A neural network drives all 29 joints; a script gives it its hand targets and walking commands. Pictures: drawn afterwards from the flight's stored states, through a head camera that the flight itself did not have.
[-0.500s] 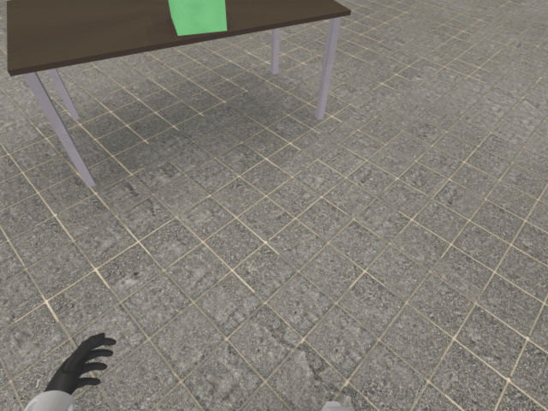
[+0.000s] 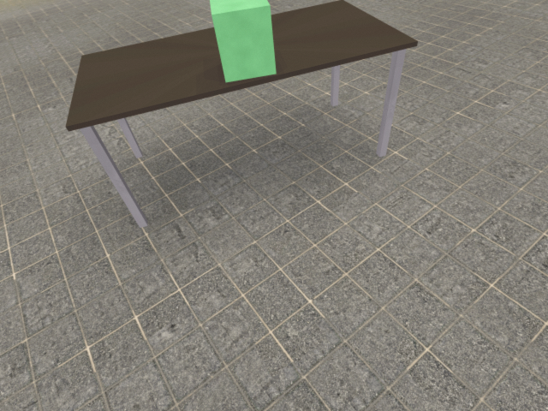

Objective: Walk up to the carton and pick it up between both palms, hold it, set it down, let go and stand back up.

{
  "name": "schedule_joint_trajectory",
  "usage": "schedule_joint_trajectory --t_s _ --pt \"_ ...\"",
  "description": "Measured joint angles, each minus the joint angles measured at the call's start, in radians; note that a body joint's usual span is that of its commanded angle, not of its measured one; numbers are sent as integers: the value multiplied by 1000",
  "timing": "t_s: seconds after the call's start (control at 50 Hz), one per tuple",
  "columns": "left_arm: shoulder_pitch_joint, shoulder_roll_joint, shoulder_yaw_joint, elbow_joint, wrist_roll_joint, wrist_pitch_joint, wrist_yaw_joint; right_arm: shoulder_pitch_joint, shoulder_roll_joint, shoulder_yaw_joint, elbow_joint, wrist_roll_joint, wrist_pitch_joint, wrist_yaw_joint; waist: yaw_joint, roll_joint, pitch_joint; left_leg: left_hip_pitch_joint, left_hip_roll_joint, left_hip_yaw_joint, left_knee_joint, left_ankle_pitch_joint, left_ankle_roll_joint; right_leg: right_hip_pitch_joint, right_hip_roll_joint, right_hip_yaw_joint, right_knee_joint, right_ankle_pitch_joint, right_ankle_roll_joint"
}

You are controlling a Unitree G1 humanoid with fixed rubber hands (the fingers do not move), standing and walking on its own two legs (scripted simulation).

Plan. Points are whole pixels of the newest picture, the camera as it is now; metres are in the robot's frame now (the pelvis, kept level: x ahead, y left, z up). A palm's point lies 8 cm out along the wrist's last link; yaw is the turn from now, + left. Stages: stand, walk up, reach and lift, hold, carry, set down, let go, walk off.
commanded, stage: walk up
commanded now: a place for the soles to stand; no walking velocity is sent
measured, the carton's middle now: (243, 37) +1.46 +0.22 -0.01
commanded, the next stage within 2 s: none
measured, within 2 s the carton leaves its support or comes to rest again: neither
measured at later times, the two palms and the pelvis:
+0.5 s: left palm (87, 368) +0.23 +0.36 -0.09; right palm (478, 305) +0.32 -0.28 -0.03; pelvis +0.18 +0.03 +0.00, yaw +14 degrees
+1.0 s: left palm (150, 269) +0.38 +0.28 -0.03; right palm (466, 230) +0.52 -0.35 -0.10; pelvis +0.38 -0.06 +0.00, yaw +16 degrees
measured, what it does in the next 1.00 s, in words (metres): walks ahead, turning left: left foot, then right foot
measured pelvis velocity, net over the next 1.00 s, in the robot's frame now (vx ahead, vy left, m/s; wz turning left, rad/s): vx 0.38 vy -0.06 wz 0.27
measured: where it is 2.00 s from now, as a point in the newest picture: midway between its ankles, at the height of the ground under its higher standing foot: (306, 321)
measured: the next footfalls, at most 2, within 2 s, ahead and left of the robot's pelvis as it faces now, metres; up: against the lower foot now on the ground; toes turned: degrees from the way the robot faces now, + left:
left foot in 0.14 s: +0.19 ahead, +0.12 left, +0.00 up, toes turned +5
right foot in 0.76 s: +0.44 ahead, -0.10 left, +0.00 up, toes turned +10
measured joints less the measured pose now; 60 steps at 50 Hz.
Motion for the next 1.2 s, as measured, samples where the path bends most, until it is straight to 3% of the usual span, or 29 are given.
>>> schedule_joint_trajectory --t_s 0.12,0.16,0.22,0.28,0.38,0.5,0.68,0.74,0.8,0.88,1.02,1.2 --pt "-18 12 0 0 0 20 1 -50 0 1 -1 0 -30 2 1 -4 -1 6 11 97 -348 12 0 32 15 -49 19 -86 22" --pt "-32 20 0 2 0 38 2 -49 7 -4 0 0 -48 2 -1 -39 18 28 -19 114 -351 30 21 6 -22 -51 162 -130 19" --pt "-45 -11 -13 0 0 48 2 -24 6 -12 1 0 -56 -5 -21 -21 10 70 -28 80 -321 -36 53 -108 -3 -50 473 -133 9" --pt "-90 -7 -20 -1 0 48 1 15 8 -7 0 0 -64 -17 -38 -16 10 141 -28 26 -370 -40 53 -219 5 -46 565 -65 -1" --pt "-151 15 -18 0 0 64 -9 43 8 -2 0 0 -83 -35 -47 -45 38 230 -29 -32 -409 -59 42 -375 -39 -26 565 97 -2" --pt "-148 31 -13 0 0 93 -24 58 8 0 0 0 -94 -39 -48 -75 37 301 -30 -98 -425 -107 23 -430 -51 -16 565 217 -2" --pt "-196 34 -10 -2 0 90 -25 58 8 0 0 0 -88 -53 -48 -88 36 324 -35 -150 -430 -186 -20 -433 -50 -13 360 169 0" --pt "-225 35 -9 -2 0 64 -25 58 7 0 0 0 -81 -58 -47 -87 35 324 -36 -146 -403 -232 -33 -408 -45 -10 178 162 -17" --pt "-211 15 -5 0 0 34 -22 30 7 5 7 0 -60 -59 -43 -43 50 269 -26 -148 -149 -293 -30 -361 -8 -21 163 175 -25" --pt "-165 -10 -5 -1 0 32 -16 33 16 23 24 0 -48 -59 -43 -45 39 170 -27 -37 111 -241 -30 -234 -31 -21 134 120 -27" --pt "-67 -7 0 -1 0 27 -1 33 4 -1 45 0 -21 -51 -31 -13 34 65 -20 -54 114 -53 -29 -114 -3 -23 33 104 -39" --pt "-5 -31 0 -1 0 34 12 29 4 -2 55 0 3 -51 -20 -9 34 61 -20 -35 62 -31 -29 -33 54 -24 25 32 -57"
